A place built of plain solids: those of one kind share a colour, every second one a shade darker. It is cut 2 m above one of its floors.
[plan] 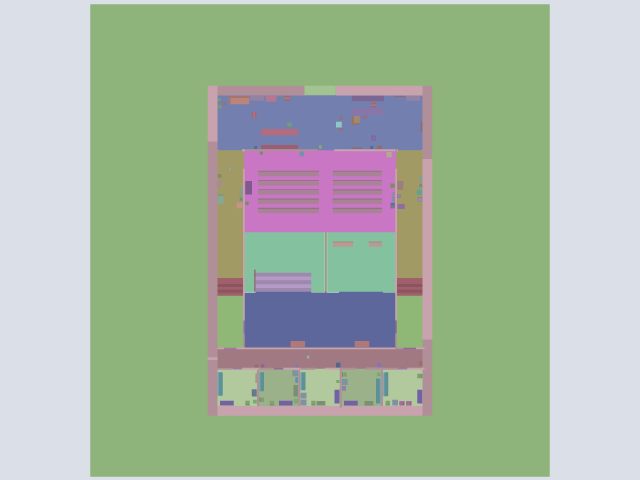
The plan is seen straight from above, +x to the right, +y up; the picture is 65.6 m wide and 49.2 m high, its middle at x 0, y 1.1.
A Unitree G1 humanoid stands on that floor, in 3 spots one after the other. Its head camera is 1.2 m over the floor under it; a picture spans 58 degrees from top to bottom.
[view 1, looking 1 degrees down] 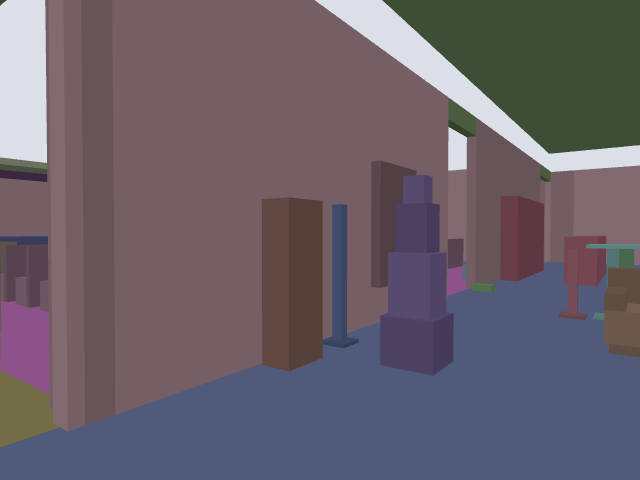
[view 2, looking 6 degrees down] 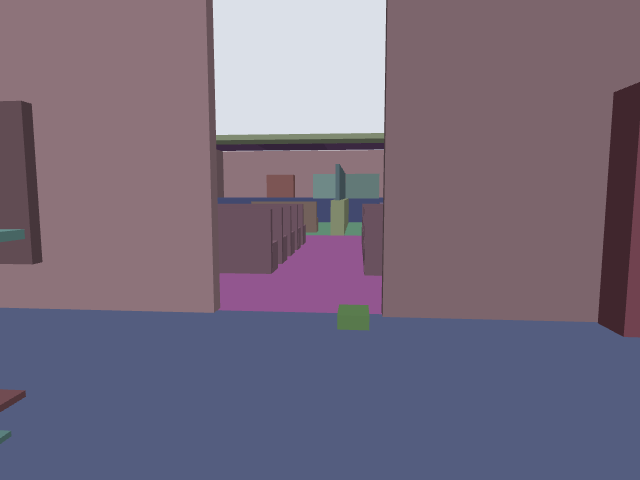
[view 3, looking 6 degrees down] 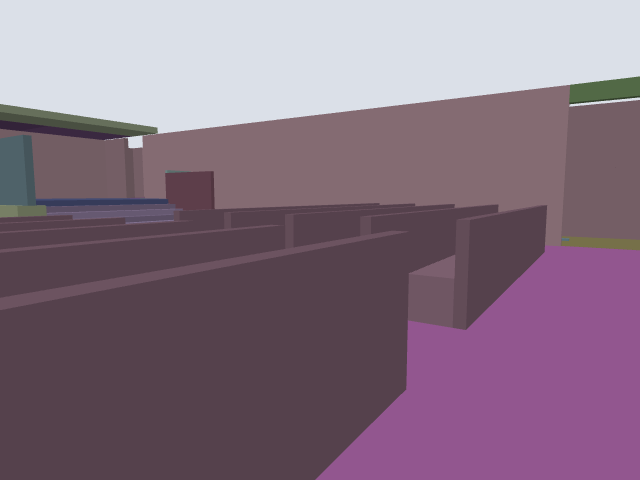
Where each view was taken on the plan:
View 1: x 9.20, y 13.15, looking -144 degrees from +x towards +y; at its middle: rack_foyer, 4.09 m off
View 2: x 0.00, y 14.61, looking -85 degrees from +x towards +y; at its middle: floor_parterre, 11.49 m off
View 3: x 3.75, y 9.15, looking -147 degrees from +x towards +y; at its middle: seats_parterre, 5.27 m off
